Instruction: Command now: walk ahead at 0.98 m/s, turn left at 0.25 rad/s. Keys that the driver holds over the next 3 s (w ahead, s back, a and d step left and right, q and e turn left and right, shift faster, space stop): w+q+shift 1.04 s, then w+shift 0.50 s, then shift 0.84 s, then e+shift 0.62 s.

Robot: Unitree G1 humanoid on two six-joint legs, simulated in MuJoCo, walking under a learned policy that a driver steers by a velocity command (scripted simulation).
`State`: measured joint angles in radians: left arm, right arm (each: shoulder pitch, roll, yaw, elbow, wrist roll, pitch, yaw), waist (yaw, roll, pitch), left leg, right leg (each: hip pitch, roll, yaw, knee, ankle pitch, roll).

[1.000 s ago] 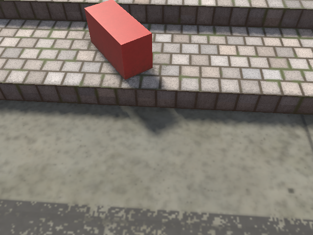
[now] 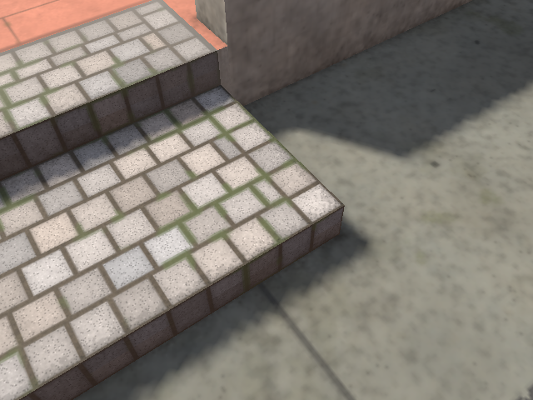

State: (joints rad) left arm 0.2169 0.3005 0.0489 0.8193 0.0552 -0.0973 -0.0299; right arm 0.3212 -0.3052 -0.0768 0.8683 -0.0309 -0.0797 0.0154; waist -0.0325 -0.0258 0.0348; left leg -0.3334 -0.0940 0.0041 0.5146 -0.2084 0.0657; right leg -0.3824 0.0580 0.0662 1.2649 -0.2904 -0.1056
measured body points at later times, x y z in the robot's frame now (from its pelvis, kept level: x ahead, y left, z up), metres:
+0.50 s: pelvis +0.43 -0.01 +0.01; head +0.46 +0.00 +0.46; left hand +0.35 +0.28 -0.11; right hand +0.70 -0.21 -0.08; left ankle +0.44 +0.10 -0.64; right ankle +0.39 -0.14 -0.73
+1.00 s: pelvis +0.82 +0.22 +0.02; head +0.86 +0.24 +0.47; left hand +0.86 +0.54 +0.01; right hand +1.01 +0.01 -0.11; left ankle +0.59 +0.10 -0.67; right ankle +1.02 +0.25 -0.60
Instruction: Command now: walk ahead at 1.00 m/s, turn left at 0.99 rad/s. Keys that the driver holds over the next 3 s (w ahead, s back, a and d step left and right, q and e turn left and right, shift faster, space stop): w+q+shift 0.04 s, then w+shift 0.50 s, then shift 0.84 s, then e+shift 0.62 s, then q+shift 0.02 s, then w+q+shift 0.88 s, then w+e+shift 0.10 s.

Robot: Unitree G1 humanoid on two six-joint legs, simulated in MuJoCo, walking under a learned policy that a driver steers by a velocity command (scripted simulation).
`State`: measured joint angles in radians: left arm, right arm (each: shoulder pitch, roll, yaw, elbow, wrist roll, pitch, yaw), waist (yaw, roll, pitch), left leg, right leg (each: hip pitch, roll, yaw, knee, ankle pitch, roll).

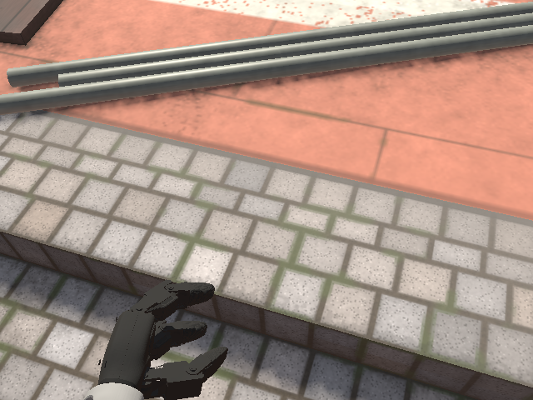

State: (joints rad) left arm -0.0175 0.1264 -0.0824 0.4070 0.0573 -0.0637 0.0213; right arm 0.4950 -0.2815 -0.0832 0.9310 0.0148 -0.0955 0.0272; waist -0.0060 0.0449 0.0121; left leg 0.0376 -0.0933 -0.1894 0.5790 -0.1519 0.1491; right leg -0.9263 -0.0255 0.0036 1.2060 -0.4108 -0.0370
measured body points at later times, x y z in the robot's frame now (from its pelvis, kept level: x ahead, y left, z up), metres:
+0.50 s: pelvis +0.44 +0.01 +0.11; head +0.46 +0.00 +0.56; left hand +0.43 +0.27 -0.01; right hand +0.64 -0.20 +0.01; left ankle +0.39 +0.07 -0.62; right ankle +0.32 -0.14 -0.39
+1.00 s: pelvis +0.81 +0.02 +0.27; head +0.85 +0.01 +0.71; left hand +0.81 +0.27 +0.14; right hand +1.05 -0.17 +0.17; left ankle +0.86 +0.19 -0.40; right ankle +0.85 -0.05 -0.47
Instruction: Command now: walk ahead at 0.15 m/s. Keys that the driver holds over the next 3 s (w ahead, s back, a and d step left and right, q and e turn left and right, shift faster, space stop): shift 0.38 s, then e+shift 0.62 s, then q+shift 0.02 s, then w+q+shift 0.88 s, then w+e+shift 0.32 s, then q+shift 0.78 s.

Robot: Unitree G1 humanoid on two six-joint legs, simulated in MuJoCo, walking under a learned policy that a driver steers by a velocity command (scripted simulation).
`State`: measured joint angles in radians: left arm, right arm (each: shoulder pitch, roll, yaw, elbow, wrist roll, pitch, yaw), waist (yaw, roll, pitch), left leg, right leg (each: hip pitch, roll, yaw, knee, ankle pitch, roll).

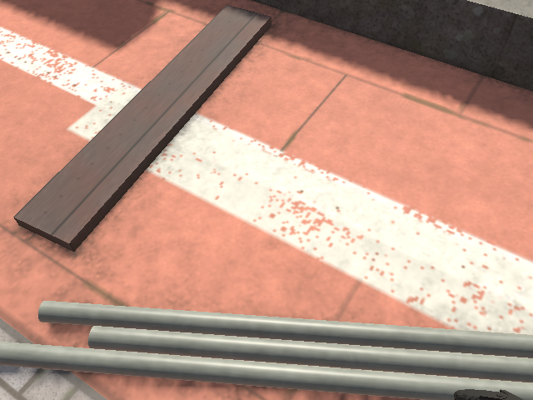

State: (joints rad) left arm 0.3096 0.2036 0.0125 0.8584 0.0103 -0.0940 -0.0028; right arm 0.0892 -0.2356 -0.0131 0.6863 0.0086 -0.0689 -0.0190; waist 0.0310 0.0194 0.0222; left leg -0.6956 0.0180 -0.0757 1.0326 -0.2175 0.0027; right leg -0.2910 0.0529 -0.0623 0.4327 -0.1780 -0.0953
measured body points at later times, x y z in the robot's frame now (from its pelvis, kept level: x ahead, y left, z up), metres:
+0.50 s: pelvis +0.10 +0.02 -0.02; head +0.13 +0.02 +0.43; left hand +0.21 +0.27 -0.15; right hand +0.26 -0.23 -0.12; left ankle +0.18 +0.13 -0.74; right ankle +0.02 -0.07 -0.73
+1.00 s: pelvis +0.04 -0.03 +0.00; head +0.05 -0.08 +0.45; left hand +0.25 +0.18 -0.08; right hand +0.10 -0.37 -0.10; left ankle +0.13 +0.10 -0.67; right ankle +0.02 -0.12 -0.74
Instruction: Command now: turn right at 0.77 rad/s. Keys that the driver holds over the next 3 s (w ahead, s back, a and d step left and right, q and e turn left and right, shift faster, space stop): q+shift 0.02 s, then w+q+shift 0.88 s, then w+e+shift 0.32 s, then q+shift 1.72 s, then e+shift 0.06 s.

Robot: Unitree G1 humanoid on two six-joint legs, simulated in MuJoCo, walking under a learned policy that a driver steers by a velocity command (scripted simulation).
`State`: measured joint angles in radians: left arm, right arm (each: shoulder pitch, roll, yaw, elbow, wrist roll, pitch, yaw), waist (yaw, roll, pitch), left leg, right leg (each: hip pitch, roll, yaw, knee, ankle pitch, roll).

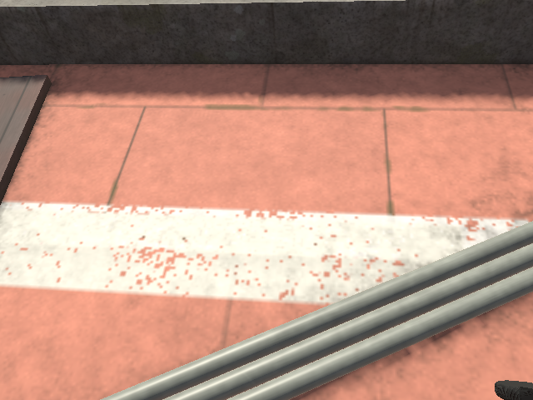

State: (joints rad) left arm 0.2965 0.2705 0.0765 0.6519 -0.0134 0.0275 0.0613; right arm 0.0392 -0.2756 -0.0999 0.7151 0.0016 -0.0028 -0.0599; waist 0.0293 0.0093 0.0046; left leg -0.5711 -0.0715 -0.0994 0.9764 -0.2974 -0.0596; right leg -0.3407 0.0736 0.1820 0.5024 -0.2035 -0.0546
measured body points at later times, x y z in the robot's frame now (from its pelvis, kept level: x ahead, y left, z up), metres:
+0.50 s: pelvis +0.14 +0.03 +0.00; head +0.17 +0.06 +0.45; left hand +0.36 +0.28 -0.07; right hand +0.11 -0.25 -0.11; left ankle -0.01 +0.13 -0.74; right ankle +0.25 -0.09 -0.71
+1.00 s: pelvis +0.48 +0.18 -0.03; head +0.51 +0.20 +0.42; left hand +0.28 +0.36 -0.17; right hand +0.82 +0.15 -0.08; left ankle +0.56 +0.29 -0.70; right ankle +0.31 -0.09 -0.69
